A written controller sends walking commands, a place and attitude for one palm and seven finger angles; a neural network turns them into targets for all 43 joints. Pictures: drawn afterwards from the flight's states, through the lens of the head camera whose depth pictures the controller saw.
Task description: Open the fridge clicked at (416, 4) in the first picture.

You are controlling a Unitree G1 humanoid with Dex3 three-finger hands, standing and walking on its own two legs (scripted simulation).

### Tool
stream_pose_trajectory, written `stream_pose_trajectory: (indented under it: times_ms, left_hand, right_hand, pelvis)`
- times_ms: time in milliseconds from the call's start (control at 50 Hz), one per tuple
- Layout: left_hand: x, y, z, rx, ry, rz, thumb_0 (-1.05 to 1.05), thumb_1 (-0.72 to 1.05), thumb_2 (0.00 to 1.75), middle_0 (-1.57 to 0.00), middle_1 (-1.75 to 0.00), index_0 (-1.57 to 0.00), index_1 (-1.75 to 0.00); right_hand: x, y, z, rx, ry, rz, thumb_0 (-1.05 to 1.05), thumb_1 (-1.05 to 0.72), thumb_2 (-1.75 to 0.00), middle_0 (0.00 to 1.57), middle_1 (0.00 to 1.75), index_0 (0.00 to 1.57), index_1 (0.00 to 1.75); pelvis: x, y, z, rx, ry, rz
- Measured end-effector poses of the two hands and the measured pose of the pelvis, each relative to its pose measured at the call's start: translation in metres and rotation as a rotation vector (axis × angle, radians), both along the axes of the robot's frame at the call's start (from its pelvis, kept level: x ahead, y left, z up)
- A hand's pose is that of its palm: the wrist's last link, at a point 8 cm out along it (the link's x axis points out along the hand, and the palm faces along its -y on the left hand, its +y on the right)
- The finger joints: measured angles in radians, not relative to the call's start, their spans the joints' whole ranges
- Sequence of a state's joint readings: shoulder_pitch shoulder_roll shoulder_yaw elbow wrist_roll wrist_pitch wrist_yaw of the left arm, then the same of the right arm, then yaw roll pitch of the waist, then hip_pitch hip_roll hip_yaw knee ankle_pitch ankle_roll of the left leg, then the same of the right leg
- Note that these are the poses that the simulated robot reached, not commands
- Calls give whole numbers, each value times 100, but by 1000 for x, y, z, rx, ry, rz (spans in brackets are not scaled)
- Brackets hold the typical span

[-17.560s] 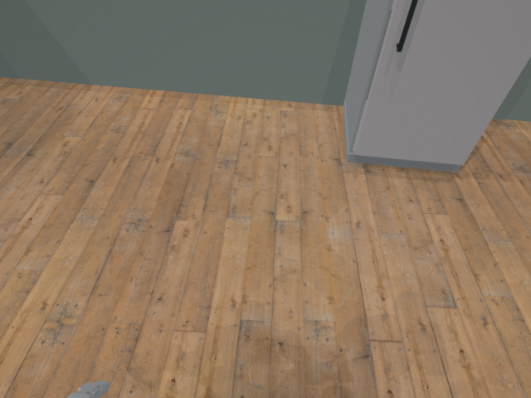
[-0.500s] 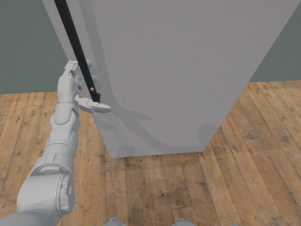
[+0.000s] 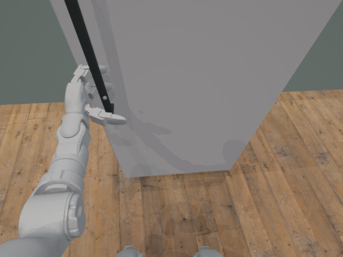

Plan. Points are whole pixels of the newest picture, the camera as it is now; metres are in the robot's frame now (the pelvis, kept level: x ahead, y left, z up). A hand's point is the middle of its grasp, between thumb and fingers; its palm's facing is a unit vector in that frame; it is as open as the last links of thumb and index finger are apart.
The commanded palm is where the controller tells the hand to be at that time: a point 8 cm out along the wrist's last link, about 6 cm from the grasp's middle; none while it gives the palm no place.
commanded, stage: grip the handle and tug to test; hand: left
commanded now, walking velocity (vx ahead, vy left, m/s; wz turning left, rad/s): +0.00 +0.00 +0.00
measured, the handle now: (89, 44) +0.52 +0.17 +0.20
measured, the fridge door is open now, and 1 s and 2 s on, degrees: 0 0 13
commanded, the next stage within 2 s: pull the door a little, standing still in 1.42 s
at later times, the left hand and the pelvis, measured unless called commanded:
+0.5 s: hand (105, 95) +0.47 +0.14 +0.10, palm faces +0.05 -1.00 +0.01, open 8.6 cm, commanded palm +0.43 +0.20 +0.10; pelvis +0.00 +0.00 +0.00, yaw +0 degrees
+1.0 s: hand (106, 95) +0.47 +0.14 +0.10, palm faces +0.04 -1.00 +0.01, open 5.7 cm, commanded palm +0.43 +0.20 +0.10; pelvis +0.02 +0.00 +0.00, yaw -1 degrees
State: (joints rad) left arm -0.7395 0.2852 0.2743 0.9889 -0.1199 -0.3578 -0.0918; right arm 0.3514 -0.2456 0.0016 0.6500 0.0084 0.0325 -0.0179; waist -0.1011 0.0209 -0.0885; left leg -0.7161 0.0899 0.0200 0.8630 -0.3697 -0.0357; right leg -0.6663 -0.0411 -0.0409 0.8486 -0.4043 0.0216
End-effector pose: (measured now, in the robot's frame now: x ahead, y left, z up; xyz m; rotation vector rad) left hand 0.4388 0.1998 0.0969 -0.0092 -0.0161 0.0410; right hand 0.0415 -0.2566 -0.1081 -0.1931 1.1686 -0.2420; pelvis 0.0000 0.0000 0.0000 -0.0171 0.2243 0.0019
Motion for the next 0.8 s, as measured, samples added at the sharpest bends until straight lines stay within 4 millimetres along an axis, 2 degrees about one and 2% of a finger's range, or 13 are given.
stream_pose_trajectory:
  times_ms: [100,200,680,800]
  left_hand:
    - [1,2,1,4,-4,7,-1,-47,31,-30,-120,-30,-121]
    - [2,2,3,10,-4,5,-1,-36,36,-31,-122,-31,-122]
    - [6,-2,3,2,-3,10,1,68,80,-39,-134,-37,-133]
    - [6,-4,3,-2,-4,4,1,73,82,-37,-135,-35,-135]
  right_hand:
    - [-4,1,-1,0,4,-5,0,-91,-90,20,30,20,30]
    - [-6,1,-1,1,10,-7,0,-91,-90,20,30,20,30]
    - [4,-3,1,4,-3,-14,0,-91,-90,20,30,20,30]
    - [9,-4,3,7,-12,-20,0,-91,-90,20,30,20,30]
  pelvis:
    - [-1,0,0,0,0,-1]
    - [-1,0,-1,-1,3,0]
    - [6,-2,1,3,6,-9]
    - [11,-2,3,3,4,-12]
